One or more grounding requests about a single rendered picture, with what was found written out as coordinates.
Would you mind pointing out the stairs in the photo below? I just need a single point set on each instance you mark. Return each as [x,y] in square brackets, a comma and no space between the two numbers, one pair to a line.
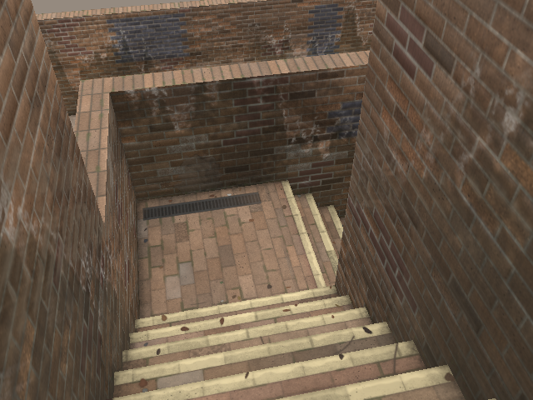
[324,229]
[307,345]

